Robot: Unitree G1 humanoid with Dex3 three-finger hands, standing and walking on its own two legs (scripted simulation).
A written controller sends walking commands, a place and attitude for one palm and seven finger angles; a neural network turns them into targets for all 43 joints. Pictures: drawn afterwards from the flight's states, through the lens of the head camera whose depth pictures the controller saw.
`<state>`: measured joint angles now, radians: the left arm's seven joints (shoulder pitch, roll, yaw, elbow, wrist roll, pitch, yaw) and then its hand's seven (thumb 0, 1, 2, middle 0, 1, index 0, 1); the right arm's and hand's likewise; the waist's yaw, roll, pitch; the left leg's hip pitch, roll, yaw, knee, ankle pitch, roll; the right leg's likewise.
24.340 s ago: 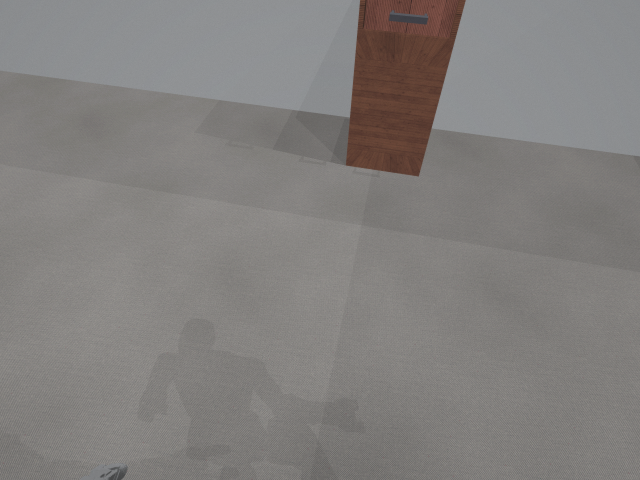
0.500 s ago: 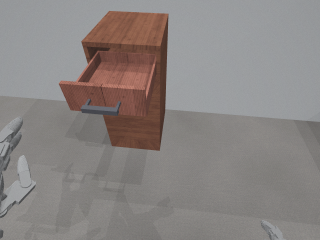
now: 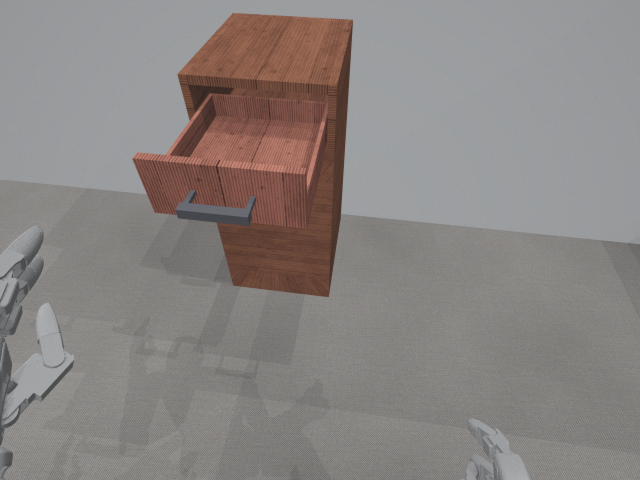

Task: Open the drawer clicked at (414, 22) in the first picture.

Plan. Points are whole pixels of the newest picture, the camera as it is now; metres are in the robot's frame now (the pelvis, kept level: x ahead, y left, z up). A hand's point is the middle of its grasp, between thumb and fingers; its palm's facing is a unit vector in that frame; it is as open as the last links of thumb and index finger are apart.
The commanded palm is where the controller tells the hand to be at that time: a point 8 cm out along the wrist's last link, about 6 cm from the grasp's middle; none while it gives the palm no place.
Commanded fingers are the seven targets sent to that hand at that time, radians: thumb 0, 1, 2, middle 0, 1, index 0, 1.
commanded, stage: stop stepping back and stand still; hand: left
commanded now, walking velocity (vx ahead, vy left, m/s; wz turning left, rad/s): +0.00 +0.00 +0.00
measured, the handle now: (217, 206) +0.59 +0.22 -0.02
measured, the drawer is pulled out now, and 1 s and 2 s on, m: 0.30 0.30 0.30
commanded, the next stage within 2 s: let the arm hang, fingers relaxed in 0.22 s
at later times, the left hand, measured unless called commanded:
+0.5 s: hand (127, 475) +0.15 +0.25 -0.08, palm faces +0.03 -0.92 -0.40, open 7.4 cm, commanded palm none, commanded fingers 0.00 0.90 0.90 -0.20 -0.30 -0.20 -0.30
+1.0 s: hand out of the picture -0.06 +0.20 -0.16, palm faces +0.01 -0.97 -0.24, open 7.4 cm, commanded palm none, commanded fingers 0.00 0.90 0.90 -0.20 -0.30 -0.20 -0.30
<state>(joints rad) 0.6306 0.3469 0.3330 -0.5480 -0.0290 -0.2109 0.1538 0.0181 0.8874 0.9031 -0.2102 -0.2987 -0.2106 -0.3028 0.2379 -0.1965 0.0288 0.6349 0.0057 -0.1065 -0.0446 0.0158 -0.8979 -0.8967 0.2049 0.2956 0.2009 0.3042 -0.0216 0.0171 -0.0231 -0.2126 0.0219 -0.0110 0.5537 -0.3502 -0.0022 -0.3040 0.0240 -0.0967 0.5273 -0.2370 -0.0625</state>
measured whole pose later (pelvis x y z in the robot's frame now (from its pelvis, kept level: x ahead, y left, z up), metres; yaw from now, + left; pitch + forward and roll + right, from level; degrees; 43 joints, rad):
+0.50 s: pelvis -0.02 +0.02 +0.00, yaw -1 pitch +0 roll +1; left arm 0.26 0.30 0.08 0.46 0.05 0.04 0.01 0.01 0.90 0.90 -0.20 -0.30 -0.20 -0.30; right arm 0.13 -0.28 0.00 0.78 -0.02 -0.03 0.01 0.01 -0.90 -0.90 0.20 0.30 0.20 0.30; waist 0.00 0.03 0.01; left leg -0.25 -0.03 0.02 0.59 -0.34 0.02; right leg -0.37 -0.03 -0.06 0.61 -0.25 -0.03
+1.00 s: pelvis -0.03 +0.01 +0.01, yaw -1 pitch -2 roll +0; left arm 0.32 0.18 0.02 1.14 0.02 0.03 0.03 0.01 0.92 0.90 -0.20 -0.30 -0.20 -0.30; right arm 0.39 -0.12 0.01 1.11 -0.01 0.02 -0.03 0.01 -0.90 -0.90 0.20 0.29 0.20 0.30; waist 0.00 0.02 0.07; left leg -0.15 0.00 0.02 0.43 -0.25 0.00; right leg -0.25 0.01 -0.07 0.41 -0.13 -0.04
